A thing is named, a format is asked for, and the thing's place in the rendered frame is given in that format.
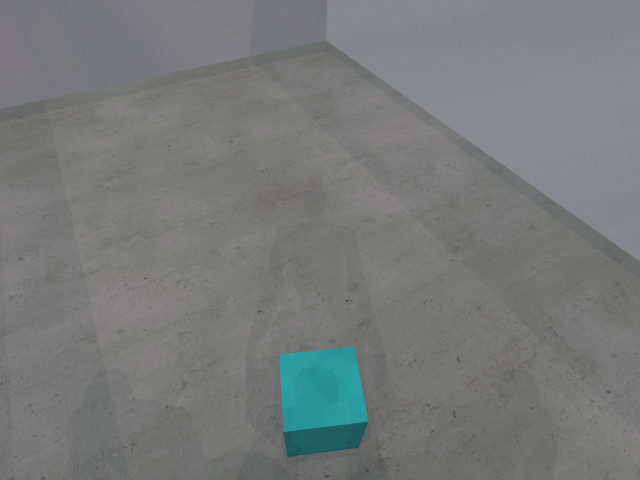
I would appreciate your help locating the carton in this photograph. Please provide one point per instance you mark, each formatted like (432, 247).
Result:
(323, 404)

